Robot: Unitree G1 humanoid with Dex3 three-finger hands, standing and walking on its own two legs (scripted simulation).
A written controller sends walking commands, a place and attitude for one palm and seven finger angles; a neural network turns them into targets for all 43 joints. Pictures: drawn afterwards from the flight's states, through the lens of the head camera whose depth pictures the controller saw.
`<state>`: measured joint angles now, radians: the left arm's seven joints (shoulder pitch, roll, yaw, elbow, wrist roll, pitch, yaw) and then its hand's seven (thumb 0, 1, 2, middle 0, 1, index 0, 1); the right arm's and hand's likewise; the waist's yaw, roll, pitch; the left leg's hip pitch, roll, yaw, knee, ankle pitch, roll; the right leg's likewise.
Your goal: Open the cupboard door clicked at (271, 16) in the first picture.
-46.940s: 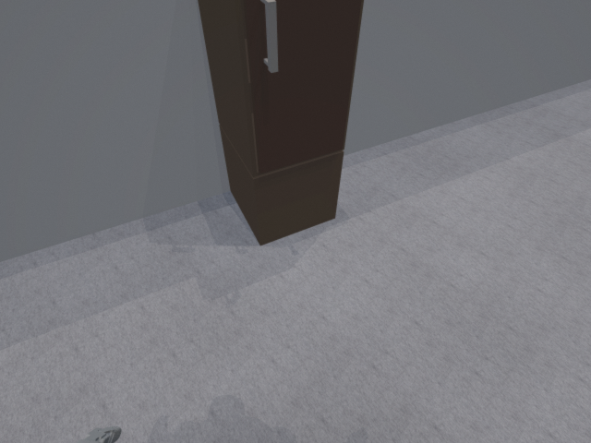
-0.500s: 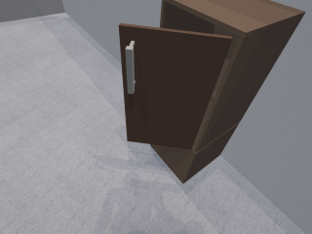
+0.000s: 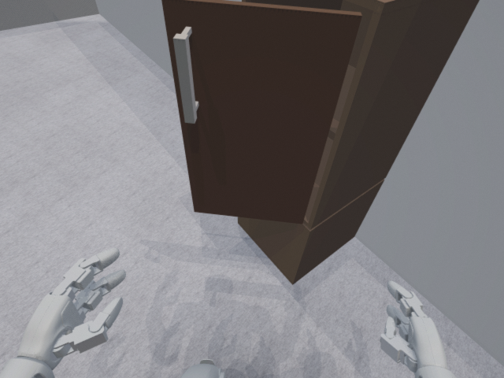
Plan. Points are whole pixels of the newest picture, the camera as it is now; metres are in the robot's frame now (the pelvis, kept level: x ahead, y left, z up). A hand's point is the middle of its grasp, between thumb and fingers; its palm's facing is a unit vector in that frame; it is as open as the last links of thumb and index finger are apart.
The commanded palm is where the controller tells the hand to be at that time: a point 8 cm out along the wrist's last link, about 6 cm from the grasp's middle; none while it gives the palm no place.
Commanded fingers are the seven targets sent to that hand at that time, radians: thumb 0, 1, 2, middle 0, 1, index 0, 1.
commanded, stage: raise the hand with hooked fingers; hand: left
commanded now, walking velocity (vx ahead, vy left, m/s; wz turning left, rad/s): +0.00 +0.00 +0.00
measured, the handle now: (189, 77) +0.61 +0.15 +0.18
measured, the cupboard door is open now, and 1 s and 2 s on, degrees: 46 46 46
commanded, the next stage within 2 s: move the hooked fingers beside the handle in 1.70 s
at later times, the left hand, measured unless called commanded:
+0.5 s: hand (59, 247) +0.26 +0.27 +0.12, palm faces -0.02 -1.00 -0.07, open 11.5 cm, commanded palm +0.23 +0.31 +0.11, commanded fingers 0.00 -0.17 0.44 -0.28 -0.99 -0.28 -0.99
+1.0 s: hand (19, 211) +0.29 +0.31 +0.16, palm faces -0.02 -1.00 -0.07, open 13.9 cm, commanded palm +0.26 +0.35 +0.18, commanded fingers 0.00 -0.50 0.30 -0.30 -1.20 -0.30 -1.20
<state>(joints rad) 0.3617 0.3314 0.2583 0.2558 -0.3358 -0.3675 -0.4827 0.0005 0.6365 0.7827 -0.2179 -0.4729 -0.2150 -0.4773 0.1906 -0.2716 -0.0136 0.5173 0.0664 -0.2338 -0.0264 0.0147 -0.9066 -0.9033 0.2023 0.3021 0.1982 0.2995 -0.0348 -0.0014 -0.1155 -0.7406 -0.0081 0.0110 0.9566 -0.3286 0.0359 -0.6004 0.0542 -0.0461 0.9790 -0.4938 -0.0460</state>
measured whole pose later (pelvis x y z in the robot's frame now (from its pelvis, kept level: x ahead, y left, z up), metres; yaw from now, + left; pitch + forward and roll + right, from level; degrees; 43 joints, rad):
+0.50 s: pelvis +0.04 +0.01 +0.02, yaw -1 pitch +9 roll -2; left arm 0.34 0.38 0.41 0.00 -0.46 -0.22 -0.48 0.00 0.05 0.54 -0.27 -0.85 -0.26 -0.85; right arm 0.29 -0.23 0.04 0.55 0.06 -0.25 -0.06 0.02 -0.90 -0.90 0.20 0.30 0.20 0.30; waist 0.01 0.05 -0.11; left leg -0.66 -0.01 0.02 0.86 -0.35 0.05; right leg -0.49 0.06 -0.03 0.82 -0.47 -0.02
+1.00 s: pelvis +0.02 +0.04 +0.04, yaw +2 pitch +2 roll -3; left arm 0.00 0.49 0.39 0.19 -0.37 0.02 -0.51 -0.01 -0.46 0.32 -0.30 -1.18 -0.29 -1.18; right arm 0.24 -0.26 0.08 0.53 0.09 -0.22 -0.10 0.01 -0.90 -0.90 0.20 0.30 0.20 0.30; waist 0.03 0.05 -0.05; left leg -0.47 -0.04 0.00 0.69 -0.25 0.08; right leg -0.30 0.03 -0.04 0.64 -0.37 0.00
